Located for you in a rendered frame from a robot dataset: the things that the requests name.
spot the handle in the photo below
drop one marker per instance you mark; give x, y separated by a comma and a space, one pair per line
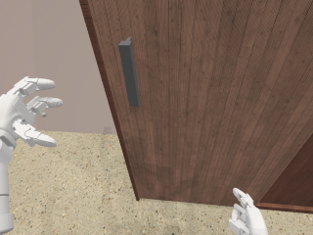
129, 70

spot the wardrobe door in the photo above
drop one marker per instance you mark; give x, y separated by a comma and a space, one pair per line
225, 87
294, 186

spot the left robot hand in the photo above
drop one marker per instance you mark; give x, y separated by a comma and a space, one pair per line
12, 109

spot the robot left forearm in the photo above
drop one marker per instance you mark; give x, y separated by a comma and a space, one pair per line
7, 146

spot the right robot hand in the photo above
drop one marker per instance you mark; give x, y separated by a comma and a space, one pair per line
252, 221

